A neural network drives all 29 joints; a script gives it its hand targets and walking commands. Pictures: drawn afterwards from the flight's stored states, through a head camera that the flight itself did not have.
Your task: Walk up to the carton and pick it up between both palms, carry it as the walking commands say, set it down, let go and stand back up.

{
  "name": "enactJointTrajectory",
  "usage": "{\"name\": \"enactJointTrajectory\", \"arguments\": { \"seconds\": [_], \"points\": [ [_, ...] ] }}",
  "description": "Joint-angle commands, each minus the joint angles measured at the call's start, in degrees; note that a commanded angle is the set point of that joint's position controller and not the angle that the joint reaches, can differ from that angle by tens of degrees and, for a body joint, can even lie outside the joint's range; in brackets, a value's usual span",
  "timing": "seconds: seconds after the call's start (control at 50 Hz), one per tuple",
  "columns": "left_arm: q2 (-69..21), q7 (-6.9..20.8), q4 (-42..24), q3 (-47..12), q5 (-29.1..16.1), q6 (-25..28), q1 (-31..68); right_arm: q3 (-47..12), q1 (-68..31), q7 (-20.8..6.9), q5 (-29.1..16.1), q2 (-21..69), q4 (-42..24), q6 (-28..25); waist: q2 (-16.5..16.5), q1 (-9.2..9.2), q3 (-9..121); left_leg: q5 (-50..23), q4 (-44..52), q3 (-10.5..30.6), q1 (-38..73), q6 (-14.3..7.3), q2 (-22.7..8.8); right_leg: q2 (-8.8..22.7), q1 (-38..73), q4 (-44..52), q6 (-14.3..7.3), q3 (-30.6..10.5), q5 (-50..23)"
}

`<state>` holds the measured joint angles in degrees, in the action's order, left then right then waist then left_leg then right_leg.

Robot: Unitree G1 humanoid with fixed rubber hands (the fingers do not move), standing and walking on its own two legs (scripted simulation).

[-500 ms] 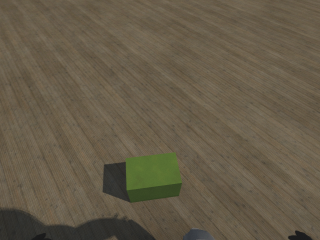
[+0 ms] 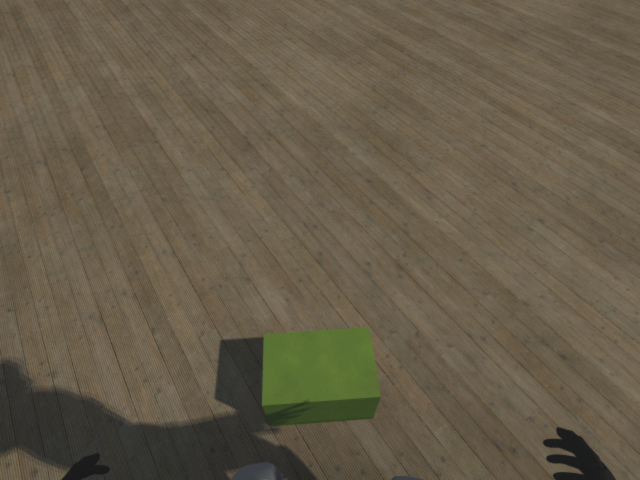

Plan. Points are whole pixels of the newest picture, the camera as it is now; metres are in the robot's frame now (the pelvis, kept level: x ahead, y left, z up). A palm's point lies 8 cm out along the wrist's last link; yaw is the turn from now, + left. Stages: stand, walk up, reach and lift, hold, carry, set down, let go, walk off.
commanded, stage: walk up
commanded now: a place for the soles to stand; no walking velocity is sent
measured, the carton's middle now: (319, 377) +0.45 +0.04 -0.64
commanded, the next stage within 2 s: reach and lift in 1.42 s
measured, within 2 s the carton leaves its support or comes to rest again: neither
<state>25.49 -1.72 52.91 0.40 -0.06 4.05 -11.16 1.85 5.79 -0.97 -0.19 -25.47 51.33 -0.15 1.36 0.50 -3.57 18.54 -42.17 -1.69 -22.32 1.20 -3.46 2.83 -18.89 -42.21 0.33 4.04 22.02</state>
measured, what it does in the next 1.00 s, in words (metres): stands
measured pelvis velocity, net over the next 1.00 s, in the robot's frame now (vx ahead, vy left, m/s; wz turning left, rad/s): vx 0.05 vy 0.01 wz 0.07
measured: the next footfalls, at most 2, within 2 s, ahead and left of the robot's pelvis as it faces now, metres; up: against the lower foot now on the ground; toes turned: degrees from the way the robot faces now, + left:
none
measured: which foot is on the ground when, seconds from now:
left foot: down 0.00-1.00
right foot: down 0.00-1.00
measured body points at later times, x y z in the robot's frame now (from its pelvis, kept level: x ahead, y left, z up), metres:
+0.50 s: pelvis +0.01 +0.02 +0.03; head +0.02 +0.02 +0.48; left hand +0.13 +0.35 -0.07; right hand +0.13 -0.31 -0.08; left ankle +0.04 +0.14 -0.71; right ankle +0.01 -0.12 -0.71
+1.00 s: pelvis +0.05 +0.01 +0.02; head +0.06 +0.01 +0.47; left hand +0.14 +0.34 -0.08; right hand +0.17 -0.31 -0.09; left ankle +0.04 +0.14 -0.71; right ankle +0.01 -0.12 -0.71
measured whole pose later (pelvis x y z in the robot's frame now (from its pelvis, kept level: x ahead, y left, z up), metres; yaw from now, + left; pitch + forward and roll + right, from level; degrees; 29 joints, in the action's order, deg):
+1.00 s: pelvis +0.05 +0.01 +0.02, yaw +4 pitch -2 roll -1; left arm 24.3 -0.4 59.0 1.4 0.8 1.1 -4.8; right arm 1.3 5.7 -0.4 0.6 -24.1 58.7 0.1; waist 0.5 0.0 -2.8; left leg 15.1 -28.6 1.0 -11.7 0.7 -1.3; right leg 3.8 -5.3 -25.4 1.5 7.8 18.0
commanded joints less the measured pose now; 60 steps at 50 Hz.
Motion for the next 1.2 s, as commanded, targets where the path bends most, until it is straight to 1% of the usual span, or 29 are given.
{"name": "enactJointTrajectory", "arguments": {
  "seconds": [0.0, 0.04, 0.08, 0.14, 0.22, 0.42, 0.44, 0.48, 0.5, 0.54, 0.6, 0.7, 0.76, 0.84, 0.94, 1.18],
  "points": [
    [14.16, -0.62, -0.78, 2.71, 0.17, 1.1, 3.22, 2.08, -0.73, 0.12, -0.15, -9.89, -0.19, -0.49, -1.2, -1.91, 6.61, -16.11, 4.97, 5.65, 9.73, -4.91, -3.52, 8.07, -2.58, 12.72, -4.88, -11.25, -12.86],
    [12.21, -0.47, 0.44, 2.11, -0.09, 0.87, 4.3, 1.97, -2.2, 0.02, -0.06, -10.03, 1.2, -0.64, -0.51, -1.26, 6.91, -17.27, 8.71, 6.76, 9.51, -5.85, -4.82, 5.52, 0.03, 11.97, -3.05, -7.61, -13.83],
    [11.38, -0.26, 1.77, 1.96, -0.22, 0.5, 4.68, 1.76, -3.99, 0.0, -0.08, -9.75, 2.35, -0.6, 0.11, -0.5, 6.92, -16.45, 11.48, 6.95, 8.39, -5.9, -5.21, 4.57, 3.13, 12.42, -2.43, -6.14, -14.05],
    [10.88, -0.08, 3.28, 1.82, -0.18, 0.11, 6.04, 1.51, -5.8, 0.0, 0.0, -9.16, 3.96, -0.45, 0.69, -0.25, 6.63, -15.09, 14.28, 6.37, 8.59, -5.28, -4.82, 4.82, 5.63, 14.57, -2.28, -5.89, -14.93],
    [10.45, 0.18, 4.87, 1.57, -0.05, -0.25, 8.18, 1.34, -6.83, -0.08, 0.16, -8.85, 5.72, -0.34, 0.14, -0.35, 6.27, -14.07, 17.62, 6.03, 10.07, -4.78, -4.66, 4.95, 7.52, 17.63, -1.87, -5.48, -15.53],
    [9.92, 0.87, 7.54, 1.35, 0.29, -0.96, 10.55, 1.32, -7.2, -0.3, 0.64, -8.45, 7.7, -0.22, -0.72, -0.42, 5.11, -9.18, 24.12, 5.74, 12.33, -3.63, -4.3, 5.24, 10.37, 23.71, -1.48, -4.87, -13.41],
    [9.89, 1.31, 7.02, 1.77, 0.88, -1.17, 10.75, 1.47, -4.92, -0.29, 0.48, -9.21, 8.45, -0.59, -1.8, -0.56, 6.16, -4.05, 24.29, 6.48, 12.0, -4.19, -3.65, 3.98, 11.57, 22.99, -2.09, -3.19, -6.22],
    [9.61, 1.56, 6.93, 1.81, 1.15, -1.39, 10.13, 1.61, -5.19, -0.22, 0.83, -9.8, 8.02, -0.64, -0.07, -0.53, 3.8, 1.81, 25.28, 7.63, 10.65, -4.43, -3.81, 3.71, 9.01, 23.0, -2.65, -3.05, -1.86],
    [9.49, 1.66, 6.86, 1.86, 1.17, -1.47, 9.94, 1.56, -5.09, -0.2, 0.93, -9.75, 7.87, -0.63, 0.47, -0.48, 2.86, 2.6, 25.76, 8.18, 9.59, -4.41, -3.86, 3.64, 8.79, 23.08, -2.77, -3.03, -1.32],
    [9.47, 1.74, 6.84, 2.02, 1.22, -1.48, 9.49, 1.36, -4.73, -0.16, 1.07, -9.51, 7.59, -0.73, 0.75, -0.43, 2.08, 1.15, 25.87, 8.53, 8.64, -4.15, -3.77, 3.89, 9.25, 23.56, -2.75, -3.12, -2.2],
    [9.71, 1.72, 6.71, 2.25, 1.16, -1.36, 9.27, 1.05, -3.65, -0.07, 0.98, -9.22, 7.42, -0.96, 0.17, -0.52, 2.84, -4.92, 24.18, 7.82, 9.53, -3.88, -3.25, 4.59, 10.66, 24.22, -2.61, -3.39, -5.41],
    [9.85, 1.5, 6.1, 2.44, 0.87, -1.45, 8.73, 0.87, -1.9, 0.28, 0.7, -9.04, 7.05, -1.08, -0.68, -0.7, 4.76, -16.22, 20.29, 6.23, 11.66, -3.99, -2.65, 5.26, 12.84, 23.36, -2.39, -2.71, -13.44],
    [9.81, 1.34, 5.63, 2.55, 0.77, -1.72, 8.22, 0.94, -1.19, 0.49, 0.65, -8.96, 6.72, -0.88, -1.06, -0.7, 5.36, -19.88, 18.61, 5.64, 12.19, -4.0, -2.41, 5.38, 13.85, 22.5, -2.33, -2.05, -16.76],
    [9.75, 1.17, 4.86, 2.71, 0.77, -2.13, 7.81, 1.12, -0.8, 0.69, 0.68, -8.92, 6.11, -0.48, -1.31, -0.65, 5.4, -21.67, 17.04, 5.24, 11.99, -4.1, -2.03, 5.36, 14.51, 21.31, -2.48, -1.22, -18.5],
    [9.69, 1.05, 3.77, 2.93, 0.86, -2.55, 7.61, 1.3, -0.65, 0.83, 0.76, -8.93, 5.26, -0.11, -1.42, -0.62, 5.08, -22.73, 15.63, 5.19, 11.32, -4.28, -1.61, 5.36, 14.86, 20.04, -2.63, -0.52, -18.78],
    [9.37, 1.11, 1.11, 3.71, 1.06, -3.21, 7.25, 1.57, -0.1, 0.93, 0.93, -9.11, 3.23, 0.2, -1.01, -0.59, 4.61, -23.05, 13.61, 6.35, 9.74, -5.07, -0.81, 5.05, 14.99, 17.52, -2.94, 0.32, -15.74]
  ]
}}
